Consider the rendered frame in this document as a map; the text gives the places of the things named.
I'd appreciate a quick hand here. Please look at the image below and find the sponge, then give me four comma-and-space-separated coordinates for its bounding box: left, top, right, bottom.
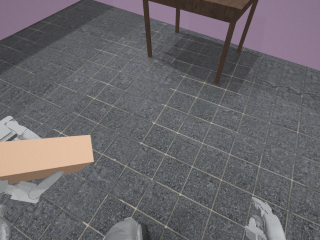
0, 135, 94, 184

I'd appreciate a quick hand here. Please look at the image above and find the table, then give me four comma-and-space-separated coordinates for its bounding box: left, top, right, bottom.
142, 0, 259, 84

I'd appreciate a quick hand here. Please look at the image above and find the robot left thigh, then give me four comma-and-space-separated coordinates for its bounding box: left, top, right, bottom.
103, 220, 142, 240

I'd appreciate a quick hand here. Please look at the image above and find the left robot forearm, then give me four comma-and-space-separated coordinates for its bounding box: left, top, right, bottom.
0, 204, 11, 240

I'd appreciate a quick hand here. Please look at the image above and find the left robot hand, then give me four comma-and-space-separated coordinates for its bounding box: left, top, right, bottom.
0, 116, 64, 203

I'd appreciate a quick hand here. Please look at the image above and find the right robot hand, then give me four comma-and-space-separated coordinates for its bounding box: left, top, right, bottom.
245, 197, 286, 240

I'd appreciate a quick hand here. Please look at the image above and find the robot left foot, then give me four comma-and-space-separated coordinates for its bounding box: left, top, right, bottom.
138, 222, 148, 240

